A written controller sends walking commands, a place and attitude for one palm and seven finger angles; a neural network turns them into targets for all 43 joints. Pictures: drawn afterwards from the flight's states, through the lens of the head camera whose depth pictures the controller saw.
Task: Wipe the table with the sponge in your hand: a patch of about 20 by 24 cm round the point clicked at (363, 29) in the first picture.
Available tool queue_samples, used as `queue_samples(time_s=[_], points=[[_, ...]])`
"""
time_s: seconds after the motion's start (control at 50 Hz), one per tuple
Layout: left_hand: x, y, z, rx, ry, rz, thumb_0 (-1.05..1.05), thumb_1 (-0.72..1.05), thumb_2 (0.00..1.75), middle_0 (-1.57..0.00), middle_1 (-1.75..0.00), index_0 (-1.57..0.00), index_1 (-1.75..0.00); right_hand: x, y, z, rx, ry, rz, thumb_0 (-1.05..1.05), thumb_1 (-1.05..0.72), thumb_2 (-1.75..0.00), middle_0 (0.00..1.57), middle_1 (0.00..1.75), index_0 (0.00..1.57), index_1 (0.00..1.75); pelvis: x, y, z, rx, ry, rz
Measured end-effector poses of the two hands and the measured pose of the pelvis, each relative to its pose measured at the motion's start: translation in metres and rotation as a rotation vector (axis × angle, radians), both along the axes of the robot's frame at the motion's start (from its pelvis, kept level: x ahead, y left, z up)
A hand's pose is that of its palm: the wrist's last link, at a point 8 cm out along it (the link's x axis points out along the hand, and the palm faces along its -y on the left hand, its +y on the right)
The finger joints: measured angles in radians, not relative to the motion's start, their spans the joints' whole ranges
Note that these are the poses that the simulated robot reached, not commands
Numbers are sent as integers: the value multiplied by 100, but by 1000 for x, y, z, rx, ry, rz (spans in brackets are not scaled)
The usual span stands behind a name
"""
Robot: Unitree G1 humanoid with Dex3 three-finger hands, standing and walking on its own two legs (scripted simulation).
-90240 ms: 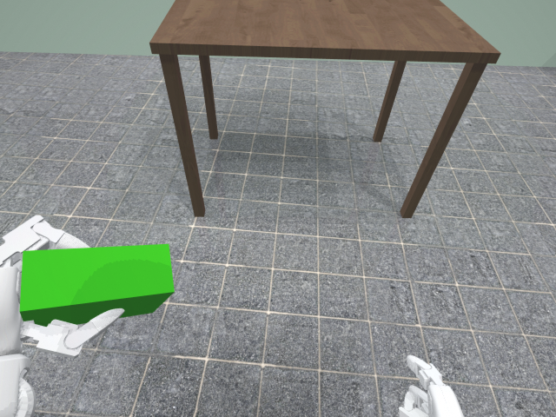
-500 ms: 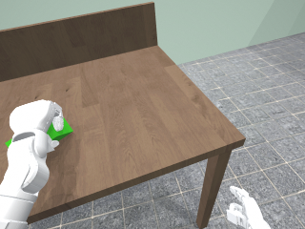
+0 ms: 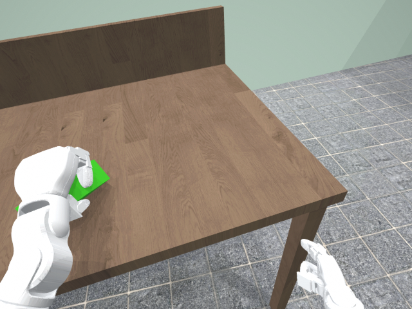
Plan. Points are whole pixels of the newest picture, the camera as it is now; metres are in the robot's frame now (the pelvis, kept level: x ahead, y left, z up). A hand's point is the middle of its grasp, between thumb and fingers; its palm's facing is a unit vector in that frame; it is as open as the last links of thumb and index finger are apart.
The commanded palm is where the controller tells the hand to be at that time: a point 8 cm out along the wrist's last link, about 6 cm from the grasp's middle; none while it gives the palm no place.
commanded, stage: lift the sponge slowly off the table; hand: left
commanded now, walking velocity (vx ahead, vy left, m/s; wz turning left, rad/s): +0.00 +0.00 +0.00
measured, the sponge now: (74, 188) +0.29 +0.32 +0.11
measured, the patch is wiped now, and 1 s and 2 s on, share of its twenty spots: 0.90 0.90 0.90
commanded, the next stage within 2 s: none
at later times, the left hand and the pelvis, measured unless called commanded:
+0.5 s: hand (71, 183) +0.25 +0.27 +0.18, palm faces +0.27 -0.13 -0.95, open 6.6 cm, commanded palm +0.20 +0.25 +0.23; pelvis +0.00 +0.00 +0.00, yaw +1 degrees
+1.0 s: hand (69, 183) +0.24 +0.26 +0.19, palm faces +0.19 -0.08 -0.98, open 6.8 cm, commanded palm +0.20 +0.25 +0.27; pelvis -0.02 -0.03 +0.00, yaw +0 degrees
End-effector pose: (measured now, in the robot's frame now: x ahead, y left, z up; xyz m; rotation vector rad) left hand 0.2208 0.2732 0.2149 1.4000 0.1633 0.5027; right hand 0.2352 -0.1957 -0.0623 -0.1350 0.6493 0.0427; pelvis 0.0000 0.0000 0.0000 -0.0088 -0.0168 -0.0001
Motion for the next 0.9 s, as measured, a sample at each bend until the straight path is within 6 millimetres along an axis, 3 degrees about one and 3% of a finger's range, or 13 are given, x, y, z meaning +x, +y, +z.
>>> queue_samples(time_s=[0.46,0.9], points=[[-7,-7,10,-44,-35,-12,1,-30,108,-74,-169,-121,-160,1,7,-2,-13,2,36,1,-90,-90,20,30,18,29,0,-2,2,4,-21,10],[-15,-24,24,-21,26,-10,-4,-33,106,-82,-155,-121,-160,-3,-11,0,-7,-36,55,1,-90,-90,20,30,21,30,-13,-27,2,16,-43,7]])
